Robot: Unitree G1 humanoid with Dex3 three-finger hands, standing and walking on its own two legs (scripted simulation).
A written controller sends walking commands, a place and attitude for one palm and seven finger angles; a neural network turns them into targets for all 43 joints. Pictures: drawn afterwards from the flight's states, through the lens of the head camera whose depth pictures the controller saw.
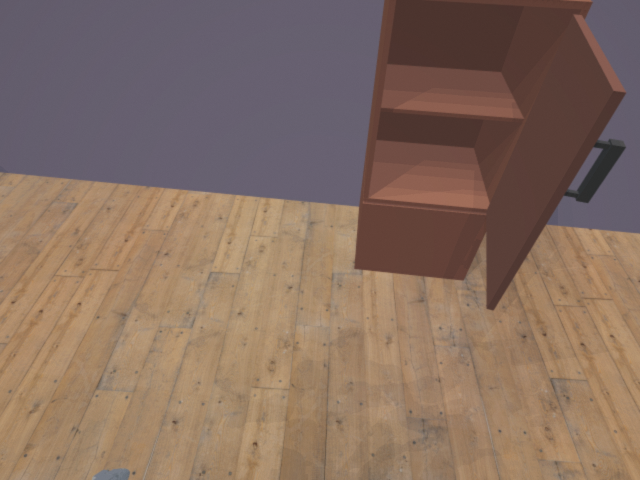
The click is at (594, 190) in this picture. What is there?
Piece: cupboard door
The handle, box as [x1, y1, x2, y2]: [564, 139, 625, 202]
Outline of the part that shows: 623,142 614,139 609,139 607,142 597,140 594,146 602,148 602,151 576,191 567,189 564,195 573,196 576,198 576,200 588,202 624,149 625,146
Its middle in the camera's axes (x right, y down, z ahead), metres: +0.51 -0.13 +0.74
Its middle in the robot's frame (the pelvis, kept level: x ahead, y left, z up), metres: +0.67 -0.47 +0.05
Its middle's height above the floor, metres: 0.82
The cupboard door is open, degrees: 80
